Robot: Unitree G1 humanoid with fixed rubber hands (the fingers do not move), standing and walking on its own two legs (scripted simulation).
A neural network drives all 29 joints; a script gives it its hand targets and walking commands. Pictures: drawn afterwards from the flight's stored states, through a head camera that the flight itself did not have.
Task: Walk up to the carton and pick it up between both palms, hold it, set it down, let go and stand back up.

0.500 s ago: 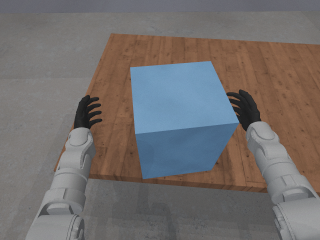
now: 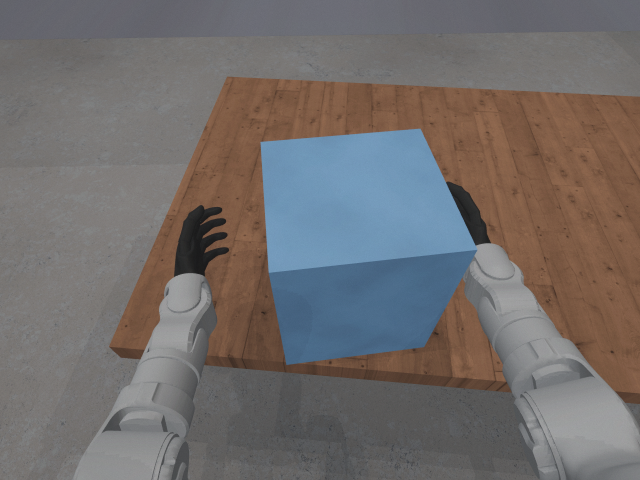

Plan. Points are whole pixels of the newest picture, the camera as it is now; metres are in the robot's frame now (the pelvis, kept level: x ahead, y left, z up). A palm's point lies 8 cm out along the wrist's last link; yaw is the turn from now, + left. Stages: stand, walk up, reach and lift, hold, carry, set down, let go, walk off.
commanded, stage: reach and lift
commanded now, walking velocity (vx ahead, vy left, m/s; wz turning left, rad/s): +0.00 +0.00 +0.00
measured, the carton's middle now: (349, 253) +0.41 -0.01 +0.03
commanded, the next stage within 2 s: none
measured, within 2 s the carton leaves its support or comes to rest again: leaves its support in 1.78 s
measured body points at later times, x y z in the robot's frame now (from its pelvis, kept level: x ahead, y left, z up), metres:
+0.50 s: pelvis +0.00 +0.00 +0.00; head +0.04 +0.00 +0.45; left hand +0.38 +0.18 +0.04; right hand +0.43 -0.16 +0.06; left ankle -0.04 +0.14 -0.74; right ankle +0.02 -0.08 -0.74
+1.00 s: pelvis +0.00 +0.00 +0.00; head +0.04 +0.00 +0.45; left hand +0.38 +0.15 +0.04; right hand +0.43 -0.15 +0.06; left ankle -0.04 +0.14 -0.74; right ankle +0.02 -0.08 -0.74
